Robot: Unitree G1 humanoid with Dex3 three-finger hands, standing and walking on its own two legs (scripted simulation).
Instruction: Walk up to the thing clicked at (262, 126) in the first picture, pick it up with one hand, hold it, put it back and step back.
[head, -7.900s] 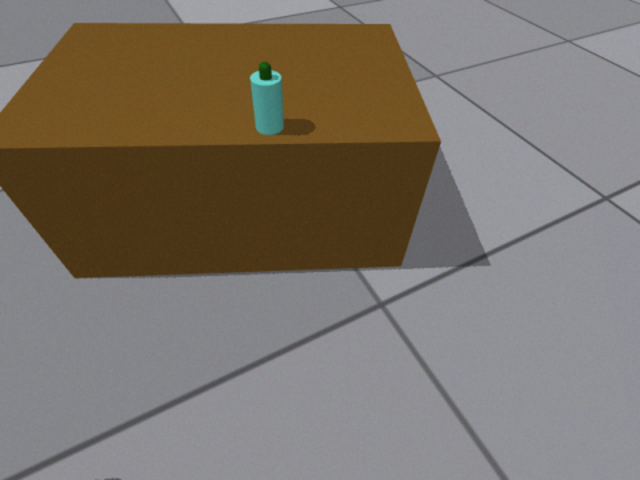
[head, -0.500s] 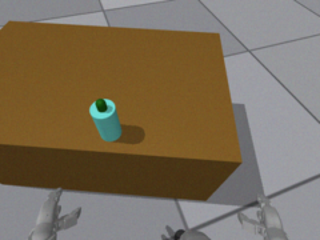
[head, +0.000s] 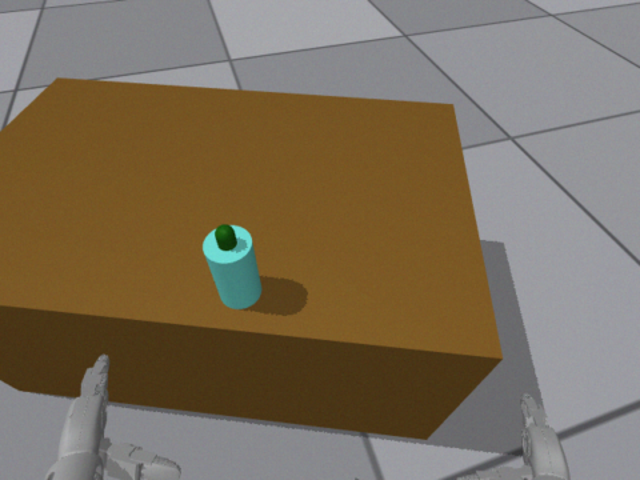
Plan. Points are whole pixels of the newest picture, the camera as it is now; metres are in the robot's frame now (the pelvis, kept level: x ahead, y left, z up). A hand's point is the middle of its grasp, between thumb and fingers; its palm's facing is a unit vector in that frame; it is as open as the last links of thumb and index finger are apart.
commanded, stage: rise first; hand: left
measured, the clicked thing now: (232, 262) +0.45 +0.17 -0.08
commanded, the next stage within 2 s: go down in 0.50 s
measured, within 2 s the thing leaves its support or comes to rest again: neither
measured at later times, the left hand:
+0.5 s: hand (123, 425) +0.17 +0.24 -0.03, palm faces +0.24 -0.91 -0.33, open 17.7 cm
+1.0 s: hand (97, 350) +0.25 +0.29 +0.01, palm faces +0.26 -0.95 -0.17, open 17.5 cm
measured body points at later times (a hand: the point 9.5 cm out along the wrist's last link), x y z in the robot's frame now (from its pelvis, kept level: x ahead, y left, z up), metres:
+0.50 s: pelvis +0.00 +0.00 +0.00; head -0.01 -0.01 +0.45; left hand +0.16 +0.29 +0.00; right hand +0.15 -0.26 -0.08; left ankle -0.04 +0.14 -0.74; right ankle +0.04 -0.14 -0.74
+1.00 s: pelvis -0.02 -0.01 -0.01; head +0.00 +0.01 +0.44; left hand +0.23 +0.34 +0.02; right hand +0.16 -0.27 -0.08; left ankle -0.04 +0.14 -0.74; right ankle +0.04 -0.14 -0.74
